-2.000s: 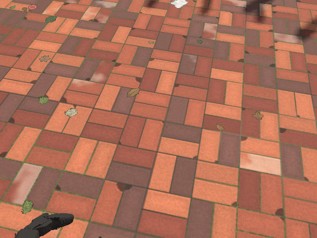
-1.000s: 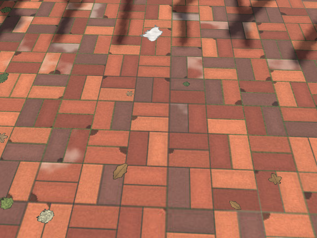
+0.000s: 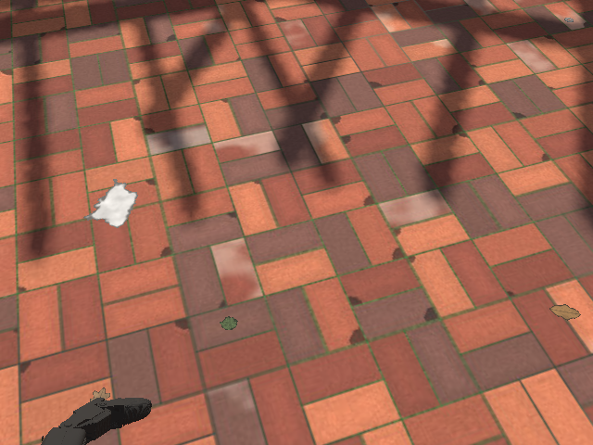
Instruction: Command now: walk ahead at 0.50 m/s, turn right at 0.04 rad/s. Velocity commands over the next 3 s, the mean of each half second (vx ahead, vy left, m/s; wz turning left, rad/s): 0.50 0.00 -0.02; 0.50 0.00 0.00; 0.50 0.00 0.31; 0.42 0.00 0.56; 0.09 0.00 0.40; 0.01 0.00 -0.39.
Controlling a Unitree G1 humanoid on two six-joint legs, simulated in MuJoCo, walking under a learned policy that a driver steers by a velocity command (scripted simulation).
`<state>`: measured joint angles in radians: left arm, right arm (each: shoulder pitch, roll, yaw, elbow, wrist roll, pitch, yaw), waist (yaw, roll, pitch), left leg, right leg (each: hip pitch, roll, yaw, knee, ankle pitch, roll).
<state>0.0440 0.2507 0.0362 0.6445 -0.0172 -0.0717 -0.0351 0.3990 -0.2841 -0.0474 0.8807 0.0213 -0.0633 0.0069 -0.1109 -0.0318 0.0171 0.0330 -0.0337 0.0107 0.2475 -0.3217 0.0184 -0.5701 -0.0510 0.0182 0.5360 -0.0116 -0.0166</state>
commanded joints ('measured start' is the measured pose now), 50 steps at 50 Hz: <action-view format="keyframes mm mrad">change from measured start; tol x32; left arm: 1 -10 113 38 -74 2 -23 -7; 5 424 238 84 35 14 -6 15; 30 450 61 9 154 19 5 38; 50 -80 86 18 40 0 -16 3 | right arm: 1 -10 -196 -46 -32 5 7 -11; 24 -442 -68 1 -207 -7 -28 36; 31 60 -224 -63 -87 -12 -18 22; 50 -21 -170 -43 3 -2 -8 -9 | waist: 1 87 126 -2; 5 226 -211 -424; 25 170 -28 49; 31 -7 279 -413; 50 32 90 60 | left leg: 1 10 275 -124 74 642 134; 3 -178 189 -48 455 653 77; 5 -731 3 -116 998 -253 1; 6 -816 63 -122 1052 -202 11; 26 -611 98 -30 260 282 25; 29 -67 129 -59 269 304 117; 31 376 423 -745 74 -3 312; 37 -203 256 -266 -84 202 209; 50 -41 277 -96 -85 328 174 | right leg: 1 110 39 -34 -56 -64 -46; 5 1003 -347 707 -191 -237 -322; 12 391 -165 206 -383 3 -236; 28 602 -153 38 -82 401 -117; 32 -201 38 96 763 -521 -16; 50 -66 -36 7 2 62 7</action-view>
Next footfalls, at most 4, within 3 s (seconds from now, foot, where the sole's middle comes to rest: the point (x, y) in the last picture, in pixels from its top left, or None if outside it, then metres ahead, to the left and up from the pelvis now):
0.06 right None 0.20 -0.13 -0.77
0.58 left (227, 440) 0.49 0.12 -0.77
1.10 right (320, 312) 0.79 -0.13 -0.77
1.66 left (208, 241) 1.04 0.15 -0.77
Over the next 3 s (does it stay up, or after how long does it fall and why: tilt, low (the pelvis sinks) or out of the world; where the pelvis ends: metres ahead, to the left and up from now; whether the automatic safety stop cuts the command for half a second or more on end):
stays up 1.20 0.12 0.00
